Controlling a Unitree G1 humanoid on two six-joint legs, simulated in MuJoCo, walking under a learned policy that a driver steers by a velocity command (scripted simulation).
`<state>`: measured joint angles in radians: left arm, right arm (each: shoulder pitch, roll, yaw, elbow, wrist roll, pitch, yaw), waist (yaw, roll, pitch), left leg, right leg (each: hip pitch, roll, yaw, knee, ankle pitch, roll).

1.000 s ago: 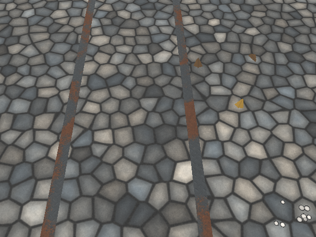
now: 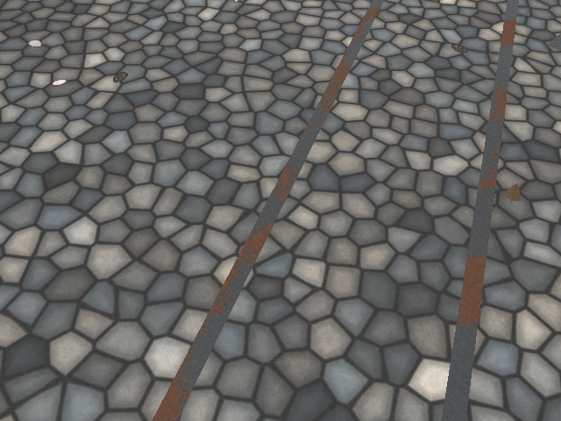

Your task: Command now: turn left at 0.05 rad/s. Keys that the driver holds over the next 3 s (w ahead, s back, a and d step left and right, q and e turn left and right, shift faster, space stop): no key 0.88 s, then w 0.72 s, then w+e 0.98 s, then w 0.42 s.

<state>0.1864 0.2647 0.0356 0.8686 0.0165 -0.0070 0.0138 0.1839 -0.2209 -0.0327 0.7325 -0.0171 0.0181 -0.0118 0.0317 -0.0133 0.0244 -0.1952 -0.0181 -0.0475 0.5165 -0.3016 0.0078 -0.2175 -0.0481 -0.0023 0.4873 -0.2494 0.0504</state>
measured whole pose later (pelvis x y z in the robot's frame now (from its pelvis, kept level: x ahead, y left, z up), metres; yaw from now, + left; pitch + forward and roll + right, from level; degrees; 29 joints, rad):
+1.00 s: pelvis +0.01 -0.01 +0.00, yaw -1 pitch -1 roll +0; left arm 0.27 0.22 0.03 1.11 -0.01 0.00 0.05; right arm 0.28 -0.22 -0.02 1.04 0.01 0.00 -0.03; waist 0.01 0.00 0.01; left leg -0.19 -0.02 -0.04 0.55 -0.36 0.02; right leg -0.25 -0.04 0.01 0.60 -0.40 0.01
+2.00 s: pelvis +0.48 +0.00 +0.00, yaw -10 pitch +1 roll +3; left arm 0.12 0.24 0.06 0.86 -0.02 -0.06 -0.02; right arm 0.32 -0.24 -0.05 1.03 -0.01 -0.10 -0.01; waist -0.06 -0.03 0.01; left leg 0.07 -0.06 0.21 0.19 -0.28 0.03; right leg -0.70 -0.12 0.03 0.71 0.06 -0.04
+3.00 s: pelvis +1.02 -0.21 +0.01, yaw -36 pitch +3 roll +2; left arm 0.09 0.26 0.04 0.66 -0.02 -0.07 -0.01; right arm 0.38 -0.27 -0.06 0.91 0.02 -0.08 0.01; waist -0.11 -0.04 0.01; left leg -0.04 -0.03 0.03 0.25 -0.25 0.02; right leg -0.62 -0.08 0.03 0.63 -0.04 -0.01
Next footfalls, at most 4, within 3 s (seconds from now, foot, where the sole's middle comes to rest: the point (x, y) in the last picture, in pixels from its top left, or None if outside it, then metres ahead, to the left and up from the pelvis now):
1.58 left None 0.43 0.10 -0.77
2.12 right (361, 348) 0.71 -0.17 -0.77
2.62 left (329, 244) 1.05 -0.10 -0.77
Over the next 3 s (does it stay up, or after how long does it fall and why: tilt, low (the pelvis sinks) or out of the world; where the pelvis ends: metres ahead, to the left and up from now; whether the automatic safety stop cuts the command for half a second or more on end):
stays up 1.02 -0.21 0.01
